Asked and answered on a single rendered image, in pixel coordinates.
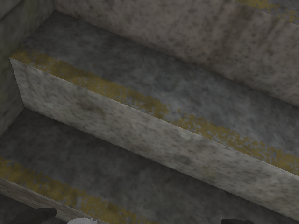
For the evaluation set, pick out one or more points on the left robot hand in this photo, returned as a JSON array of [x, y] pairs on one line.
[[34, 216]]

